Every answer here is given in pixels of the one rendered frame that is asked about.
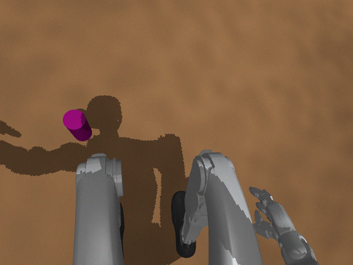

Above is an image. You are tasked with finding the right robot foot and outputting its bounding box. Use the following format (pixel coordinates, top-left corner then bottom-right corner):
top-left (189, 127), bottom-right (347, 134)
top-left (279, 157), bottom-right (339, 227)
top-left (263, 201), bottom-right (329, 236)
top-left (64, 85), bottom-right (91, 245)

top-left (172, 191), bottom-right (196, 258)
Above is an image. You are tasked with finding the right robot arm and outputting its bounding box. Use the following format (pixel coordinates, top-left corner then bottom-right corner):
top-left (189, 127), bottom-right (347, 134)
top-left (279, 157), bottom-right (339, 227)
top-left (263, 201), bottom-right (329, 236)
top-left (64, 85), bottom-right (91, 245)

top-left (278, 232), bottom-right (320, 265)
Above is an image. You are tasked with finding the can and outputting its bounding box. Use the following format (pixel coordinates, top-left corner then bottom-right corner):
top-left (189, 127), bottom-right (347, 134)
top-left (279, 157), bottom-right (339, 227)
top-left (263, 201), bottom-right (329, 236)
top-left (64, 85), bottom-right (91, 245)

top-left (63, 109), bottom-right (92, 141)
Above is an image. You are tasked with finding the right robot hand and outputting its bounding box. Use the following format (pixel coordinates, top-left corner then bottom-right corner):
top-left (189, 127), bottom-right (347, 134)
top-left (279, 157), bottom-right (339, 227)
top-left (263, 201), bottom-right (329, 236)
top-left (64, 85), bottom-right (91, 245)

top-left (249, 187), bottom-right (297, 241)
